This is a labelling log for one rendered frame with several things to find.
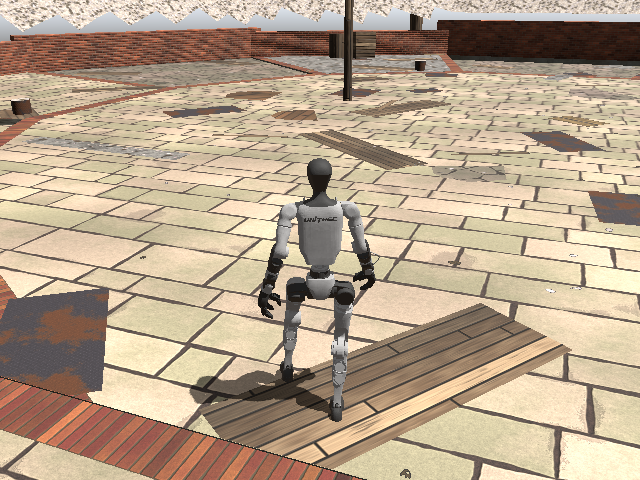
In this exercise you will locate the robot foot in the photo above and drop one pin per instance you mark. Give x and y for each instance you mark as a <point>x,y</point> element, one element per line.
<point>287,374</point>
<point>336,413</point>

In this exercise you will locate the right robot foot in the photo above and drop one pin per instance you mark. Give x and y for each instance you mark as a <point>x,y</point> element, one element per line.
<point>336,413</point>

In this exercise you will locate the left robot forearm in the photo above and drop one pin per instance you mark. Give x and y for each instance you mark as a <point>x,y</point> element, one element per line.
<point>272,272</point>

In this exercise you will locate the left robot foot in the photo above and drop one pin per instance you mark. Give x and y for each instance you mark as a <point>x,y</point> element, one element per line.
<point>287,374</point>

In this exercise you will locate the right robot forearm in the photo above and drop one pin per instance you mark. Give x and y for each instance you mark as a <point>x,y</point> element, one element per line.
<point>366,261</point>

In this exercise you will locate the robot left hand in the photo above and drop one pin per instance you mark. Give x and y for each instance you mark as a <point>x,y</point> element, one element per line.
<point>264,305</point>

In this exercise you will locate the robot left upper arm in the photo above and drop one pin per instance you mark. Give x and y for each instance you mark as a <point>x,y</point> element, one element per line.
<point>287,213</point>

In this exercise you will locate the robot right upper arm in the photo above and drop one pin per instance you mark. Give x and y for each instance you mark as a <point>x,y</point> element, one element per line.
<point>351,212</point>

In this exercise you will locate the robot right hand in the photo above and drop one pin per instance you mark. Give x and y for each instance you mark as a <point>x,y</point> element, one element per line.
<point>361,276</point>

